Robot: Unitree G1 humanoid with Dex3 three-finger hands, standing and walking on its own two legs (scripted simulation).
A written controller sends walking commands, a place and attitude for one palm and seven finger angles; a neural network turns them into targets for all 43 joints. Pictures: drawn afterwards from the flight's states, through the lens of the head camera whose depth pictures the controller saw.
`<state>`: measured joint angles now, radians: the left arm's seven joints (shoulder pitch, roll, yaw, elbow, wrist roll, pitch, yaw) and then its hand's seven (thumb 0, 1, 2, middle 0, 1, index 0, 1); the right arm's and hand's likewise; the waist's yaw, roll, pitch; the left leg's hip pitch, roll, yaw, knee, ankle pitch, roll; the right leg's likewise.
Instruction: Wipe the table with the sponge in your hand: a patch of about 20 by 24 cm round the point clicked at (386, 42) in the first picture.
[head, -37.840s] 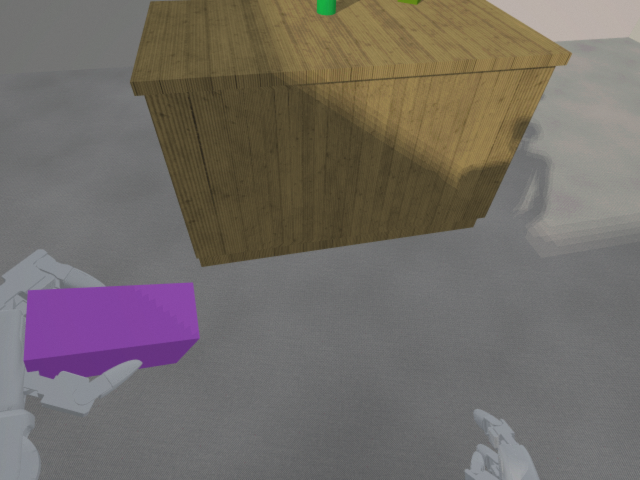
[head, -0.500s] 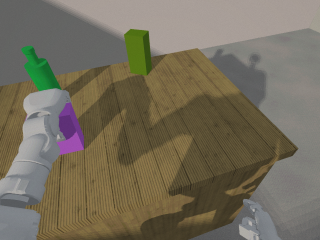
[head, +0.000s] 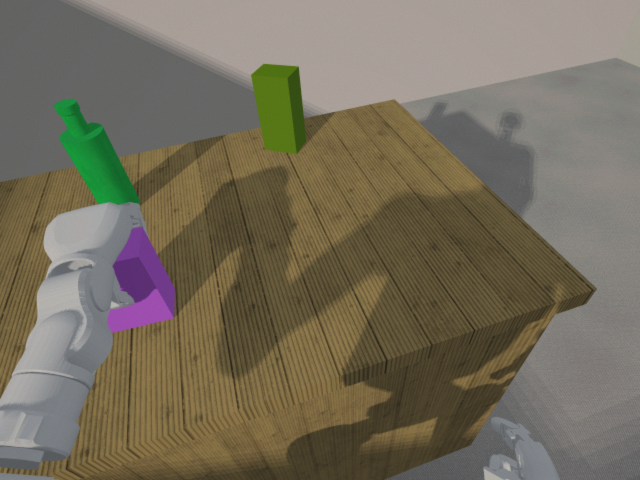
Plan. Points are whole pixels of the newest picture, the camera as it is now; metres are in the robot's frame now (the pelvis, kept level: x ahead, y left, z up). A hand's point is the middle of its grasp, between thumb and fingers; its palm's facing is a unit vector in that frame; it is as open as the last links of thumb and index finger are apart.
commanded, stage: wipe back along the first lane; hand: left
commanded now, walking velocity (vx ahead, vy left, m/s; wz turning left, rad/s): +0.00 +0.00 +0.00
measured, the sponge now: (127, 293) +0.31 +0.32 +0.07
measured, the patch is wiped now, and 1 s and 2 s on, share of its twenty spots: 0.95 0.95 0.95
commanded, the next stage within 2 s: lift the sponge slowly off the table in 1.26 s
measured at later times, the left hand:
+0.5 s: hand (112, 290) +0.28 +0.29 +0.13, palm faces +0.05 -0.03 -1.00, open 9.9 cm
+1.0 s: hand (106, 325) +0.23 +0.27 +0.13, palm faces +0.12 -0.05 -0.99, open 10.0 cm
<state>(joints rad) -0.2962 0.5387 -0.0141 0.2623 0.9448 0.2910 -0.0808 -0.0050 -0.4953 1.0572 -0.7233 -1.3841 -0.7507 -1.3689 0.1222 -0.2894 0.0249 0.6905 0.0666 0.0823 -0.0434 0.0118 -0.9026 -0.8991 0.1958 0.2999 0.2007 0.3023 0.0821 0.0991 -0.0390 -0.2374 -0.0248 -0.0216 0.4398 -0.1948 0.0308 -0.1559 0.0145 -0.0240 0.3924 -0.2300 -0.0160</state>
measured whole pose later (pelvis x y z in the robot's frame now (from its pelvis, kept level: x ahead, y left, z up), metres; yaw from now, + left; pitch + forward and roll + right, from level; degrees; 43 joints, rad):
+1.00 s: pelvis -0.01 -0.02 -0.01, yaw -1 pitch -3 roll -1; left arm 0.08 0.50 -0.02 -0.17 0.93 0.42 -0.05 0.00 -0.48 1.06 -0.69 -1.41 -0.72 -1.40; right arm 0.03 -0.28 0.04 0.66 0.06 0.05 -0.04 0.01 -0.90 -0.90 0.19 0.30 0.20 0.30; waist 0.12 0.13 -0.05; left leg -0.23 0.00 -0.01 0.50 -0.22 0.01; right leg -0.16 0.04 -0.01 0.48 -0.26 -0.04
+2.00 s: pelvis -0.03 -0.02 -0.01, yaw -2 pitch -6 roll -1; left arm 0.15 0.53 -0.05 -0.32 0.86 0.46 -0.08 0.00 -0.50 1.06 -0.73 -1.37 -0.76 -1.36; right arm 0.01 -0.26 0.06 0.66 0.05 0.01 -0.06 0.01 -0.90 -0.90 0.20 0.30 0.20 0.30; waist 0.15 0.12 -0.03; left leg -0.20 0.01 -0.01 0.51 -0.21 0.00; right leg -0.14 0.05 -0.01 0.49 -0.25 -0.05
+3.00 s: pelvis -0.04 -0.03 -0.01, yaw -2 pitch -6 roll +0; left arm -0.07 0.58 -0.03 -0.33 0.78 0.52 -0.12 -0.01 -0.51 1.06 -0.74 -1.36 -0.77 -1.34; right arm 0.00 -0.26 0.08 0.65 0.07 0.01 -0.09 0.01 -0.90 -0.90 0.20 0.30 0.20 0.30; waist 0.16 0.14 -0.04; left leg -0.20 0.01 -0.01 0.48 -0.17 -0.01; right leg -0.15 0.05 0.00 0.48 -0.23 -0.05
